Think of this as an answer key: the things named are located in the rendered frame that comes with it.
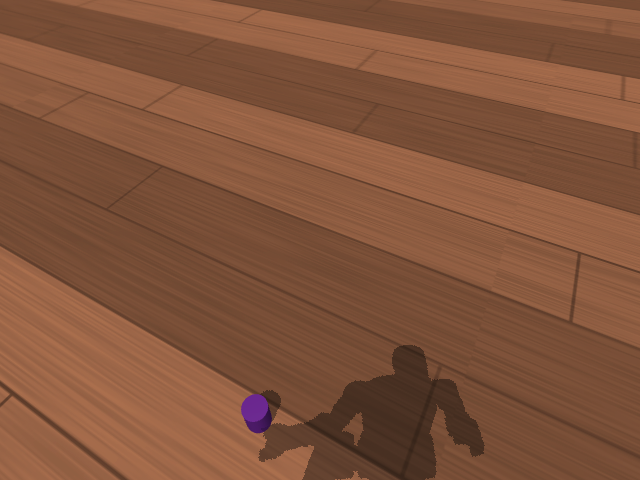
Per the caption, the can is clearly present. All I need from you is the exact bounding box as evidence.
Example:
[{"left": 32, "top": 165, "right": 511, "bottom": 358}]
[{"left": 241, "top": 394, "right": 272, "bottom": 433}]

